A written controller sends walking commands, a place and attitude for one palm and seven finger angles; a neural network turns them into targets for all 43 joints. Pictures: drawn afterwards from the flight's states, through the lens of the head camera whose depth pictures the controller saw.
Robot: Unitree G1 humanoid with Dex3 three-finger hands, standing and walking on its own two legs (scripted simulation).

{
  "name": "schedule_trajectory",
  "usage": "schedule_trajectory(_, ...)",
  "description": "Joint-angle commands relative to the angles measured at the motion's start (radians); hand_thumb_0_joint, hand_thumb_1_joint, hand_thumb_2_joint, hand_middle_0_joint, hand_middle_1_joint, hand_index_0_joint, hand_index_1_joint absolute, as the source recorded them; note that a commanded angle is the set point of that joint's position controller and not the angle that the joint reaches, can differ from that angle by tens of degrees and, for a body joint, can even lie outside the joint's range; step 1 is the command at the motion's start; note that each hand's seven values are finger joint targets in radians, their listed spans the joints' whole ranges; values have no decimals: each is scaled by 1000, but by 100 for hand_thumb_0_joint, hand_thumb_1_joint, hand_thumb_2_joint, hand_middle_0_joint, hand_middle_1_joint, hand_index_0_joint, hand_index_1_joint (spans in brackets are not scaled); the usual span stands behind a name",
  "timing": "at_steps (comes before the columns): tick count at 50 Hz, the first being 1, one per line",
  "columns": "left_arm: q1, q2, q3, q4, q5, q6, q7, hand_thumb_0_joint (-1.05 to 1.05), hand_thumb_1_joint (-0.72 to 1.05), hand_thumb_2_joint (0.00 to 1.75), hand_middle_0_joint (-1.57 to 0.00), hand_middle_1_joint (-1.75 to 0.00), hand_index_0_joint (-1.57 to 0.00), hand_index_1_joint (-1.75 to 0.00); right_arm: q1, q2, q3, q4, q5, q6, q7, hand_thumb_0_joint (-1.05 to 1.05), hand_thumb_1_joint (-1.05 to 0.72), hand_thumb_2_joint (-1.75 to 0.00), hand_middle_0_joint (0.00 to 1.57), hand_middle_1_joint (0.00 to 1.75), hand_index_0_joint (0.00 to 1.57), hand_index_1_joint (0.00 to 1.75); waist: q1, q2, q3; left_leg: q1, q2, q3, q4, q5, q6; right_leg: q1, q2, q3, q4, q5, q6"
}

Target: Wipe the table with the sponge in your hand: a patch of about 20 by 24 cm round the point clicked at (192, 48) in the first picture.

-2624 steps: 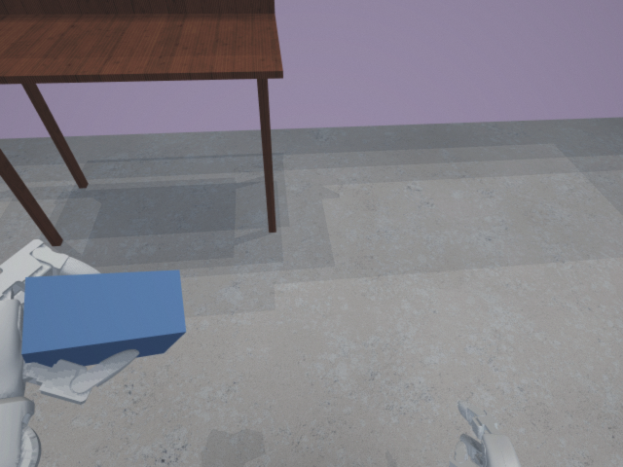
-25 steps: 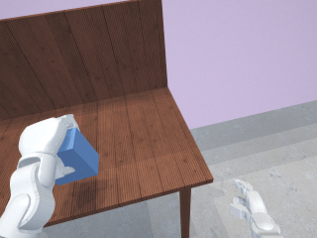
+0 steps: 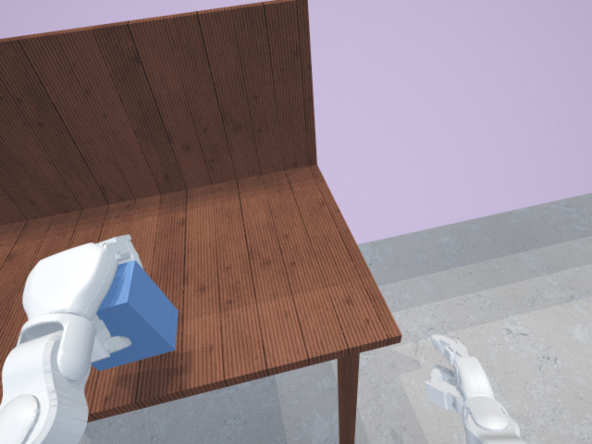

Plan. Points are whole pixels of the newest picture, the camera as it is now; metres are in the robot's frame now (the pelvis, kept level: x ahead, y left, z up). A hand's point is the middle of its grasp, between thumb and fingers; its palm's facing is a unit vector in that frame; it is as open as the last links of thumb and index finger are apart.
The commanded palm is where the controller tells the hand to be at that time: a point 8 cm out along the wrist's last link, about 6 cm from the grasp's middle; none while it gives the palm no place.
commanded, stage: bring the sponge back beside the body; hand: left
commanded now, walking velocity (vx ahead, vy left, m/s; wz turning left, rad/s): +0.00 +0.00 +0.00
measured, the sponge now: (125, 325) +0.21 +0.27 +0.09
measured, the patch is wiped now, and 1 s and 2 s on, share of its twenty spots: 1.00 1.00 1.00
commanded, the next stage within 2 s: step back with the hand held close in 0.70 s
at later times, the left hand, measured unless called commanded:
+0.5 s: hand (89, 331) +0.17 +0.28 +0.13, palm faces +0.10 -0.11 -0.99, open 10.1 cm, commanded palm +0.14 +0.28 +0.21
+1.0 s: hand (113, 297) +0.20 +0.25 +0.17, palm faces +0.34 -0.83 -0.43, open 10.1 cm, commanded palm +0.15 +0.29 +0.20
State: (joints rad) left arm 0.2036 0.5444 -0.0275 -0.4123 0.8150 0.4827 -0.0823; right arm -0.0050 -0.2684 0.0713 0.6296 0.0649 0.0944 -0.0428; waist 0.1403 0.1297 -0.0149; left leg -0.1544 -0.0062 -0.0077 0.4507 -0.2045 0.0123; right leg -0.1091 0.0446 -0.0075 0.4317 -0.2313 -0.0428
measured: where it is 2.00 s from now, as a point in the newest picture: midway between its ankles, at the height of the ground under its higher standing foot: outside the picture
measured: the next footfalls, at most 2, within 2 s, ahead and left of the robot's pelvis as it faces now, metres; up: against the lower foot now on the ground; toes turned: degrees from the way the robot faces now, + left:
left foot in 1.92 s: -0.03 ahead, +0.16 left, +0.00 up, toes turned +1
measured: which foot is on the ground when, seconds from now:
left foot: down 0.00-1.00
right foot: down 0.00-1.00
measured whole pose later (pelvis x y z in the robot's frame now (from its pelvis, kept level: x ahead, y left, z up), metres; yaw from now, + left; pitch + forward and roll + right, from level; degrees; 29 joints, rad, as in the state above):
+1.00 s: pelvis -0.01 +0.01 -0.01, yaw +0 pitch -2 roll -2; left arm 0.37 0.43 0.27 -0.51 -0.03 0.05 0.07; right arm 0.16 -0.23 0.08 0.51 0.03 0.00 -0.07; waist 0.06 0.04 -0.03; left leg -0.32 0.00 -0.04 0.59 -0.23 0.03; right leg -0.24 0.06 -0.03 0.51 -0.24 -0.03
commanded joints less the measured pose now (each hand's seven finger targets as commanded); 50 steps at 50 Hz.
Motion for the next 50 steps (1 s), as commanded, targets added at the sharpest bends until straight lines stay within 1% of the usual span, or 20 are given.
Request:
schedule_trajectory(1, -211, 232, 174, -225, 42, -37, 49, 0, 10, 130, -120, -160, -120, -160, -278, -85, -40, -193, -2, -72, -6, 0, -90, -90, 20, 30, 20, 30, -9, -40, -136, 56, -3, -89, -61, 117, 34, -21, -6, 137, -98, 48, -39)
schedule_trajectory(2, -194, 202, 145, -216, 39, -41, 45, 0, 10, 130, -120, -160, -120, -160, -261, -80, -39, -201, -5, -74, -8, 0, -90, -90, 20, 30, 20, 30, -6, -46, -126, 46, -5, -80, -58, 113, 36, -19, -11, 104, -94, 48, -35)
schedule_trajectory(6, -156, 254, 207, -222, 44, -55, 56, 0, 10, 130, -120, -160, -120, -160, -270, -87, -45, -187, -6, -77, -7, 0, -90, -90, 20, 30, 20, 30, -3, -49, -132, 49, -4, -90, -59, 110, 33, -15, -6, 145, -100, 37, -39)
schedule_trajectory(7, -134, 222, 178, -215, 42, -55, 52, 0, 10, 130, -120, -160, -120, -160, -255, -83, -43, -197, -10, -78, -8, 0, -90, -90, 20, 30, 20, 30, 2, -49, -131, 39, -8, -78, -51, 120, 37, -7, -14, 118, -93, 56, -37)
schedule_trajectory(14, -79, 223, 186, -193, 31, -62, 52, 0, 10, 130, -120, -160, -120, -160, -245, -89, -48, -188, -12, -77, -8, 0, -90, -90, 20, 30, 20, 30, -2, -58, -88, 30, -6, -79, -52, 96, 35, -32, -17, 116, -108, 28, -29)
schedule_trajectory(21, -116, 251, 209, -234, 47, -94, 61, 0, 10, 130, -120, -160, -120, -160, -264, -86, -49, -182, -10, -98, -15, 0, -90, -90, 20, 30, 20, 30, -11, -32, -87, 37, -6, -89, -62, 44, 35, -43, -9, 153, -122, -41, -34)
schedule_trajectory(26, -109, 253, 217, -210, 47, -99, 68, 0, 10, 130, -120, -160, -120, -160, -263, -84, -50, -176, -13, -105, -19, 0, -90, -90, 20, 30, 20, 30, -5, -38, -83, 34, -6, -89, -68, 41, 33, -36, -9, 151, -121, -41, -35)
schedule_trajectory(27, -105, 220, 186, -199, 45, -95, 62, 0, 10, 130, -120, -160, -120, -160, -248, -82, -46, -182, -16, -104, -19, 0, -90, -90, 20, 30, 20, 30, -2, -43, -80, 25, -7, -81, -66, 46, 34, -32, -13, 118, -115, -29, -33)
schedule_trajectory(31, -100, 249, 221, -216, 43, -93, 67, 0, 10, 130, -120, -160, -120, -160, -265, -85, -50, -175, -14, -105, -15, 0, -90, -90, 20, 30, 20, 30, -1, -38, -95, 29, -5, -91, -75, 52, 32, -20, -6, 144, -112, -19, -36)
schedule_trajectory(32, -87, 210, 184, -198, 37, -87, 61, 0, 10, 130, -120, -160, -120, -160, -252, -81, -46, -183, -16, -104, -14, 0, -90, -90, 20, 30, 20, 30, 0, -28, -87, 18, -6, -80, -72, 56, 33, -20, -11, 110, -108, -6, -33)
schedule_trajectory(36, -91, 244, 218, -221, 40, -88, 64, 0, 10, 130, -120, -160, -120, -160, -264, -86, -50, -175, -13, -103, -13, 0, -90, -90, 20, 30, 20, 30, -3, -34, -96, 26, -2, -89, -77, 49, 31, -19, -4, 140, -110, -17, -35)
schedule_trajectory(39, -72, 225, 198, -203, 37, -88, 62, 0, 10, 130, -120, -160, -120, -160, -240, -90, -52, -175, -18, -99, -12, 0, -90, -90, 20, 30, 20, 30, 1, -42, -96, 21, -3, -82, -73, 69, 33, -13, -10, 104, -104, 15, -31)
schedule_trajectory(40, -97, 232, 202, -231, 38, -93, 66, 0, 10, 130, -120, -160, -120, -160, -245, -86, -53, -174, -14, -97, -10, 0, -90, -90, 20, 30, 20, 30, -4, -26, -103, 27, -4, -86, -74, 74, 32, -12, -14, 115, -104, 18, -29)
schedule_trajectory(41, -117, 229, 202, -76, 59, -74, 70, 0, 10, 130, -120, -160, -120, -160, -242, -92, -48, -147, -12, -96, -18, 0, -90, -90, 20, 30, 20, 30, -25, -72, -41, 3, 0, -82, -84, 29, 27, -55, 3, 124, -118, -33, -35)
schedule_trajectory(42, -293, 45, 400, -316, -820, -315, 116, 0, 10, 130, -120, -160, -120, -160, -61, -58, -52, -352, -20, -104, -19, 0, -90, -90, 20, 30, 20, 30, -115, -226, 97, -25, 9, -74, 23, -164, 53, -284, -36, 194, -197, -22, -22)
schedule_trajectory(43, -95, 150, 427, -98, -825, -390, 143, 0, 10, 130, -120, -160, -120, -160, 22, -61, -28, -267, -40, -115, -23, 0, -90, -90, 20, 30, 20, 30, -106, -336, 23, 2, -1, -71, 89, -195, 50, -318, -94, 195, -202, -111, -36)
schedule_trajectory(44, -63, 85, 421, -178, -867, -445, 155, 0, 10, 130, -120, -160, -120, -160, 79, -53, -44, -254, -34, -114, -28, 0, -90, -90, 20, 30, 20, 30, -111, -358, -28, 16, 5, -72, 153, -169, 42, -318, -152, 196, -202, -90, -34)
schedule_trajectory(46, -42, 128, 480, -326, -896, -515, 187, 0, 10, 130, -120, -160, -120, -160, 90, -72, -52, -250, -40, -133, -42, 0, -90, -90, 20, 30, 20, 30, -125, -208, -116, 36, 32, -76, 170, -80, 38, -290, -205, 213, -123, 91, -43)
schedule_trajectory(47, 3, 70, 451, -346, -903, -543, 190, 0, 10, 130, -120, -160, -120, -160, 98, -75, -50, -238, -45, -132, -45, 0, -90, -90, 20, 30, 20, 30, -128, -124, -161, 18, 52, -84, 146, -24, 42, -244, -206, 164, -58, 167, -37)
schedule_trajectory(50, 108, 71, 500, -393, -916, -595, 208, 0, 10, 130, -120, -160, -120, -160, 111, -95, -77, -245, -41, -138, -45, 0, -90, -90, 20, 30, 20, 30, -128, 20, -140, -108, 108, -156, 86, -16, 49, -227, -171, 120, 29, 135, -12)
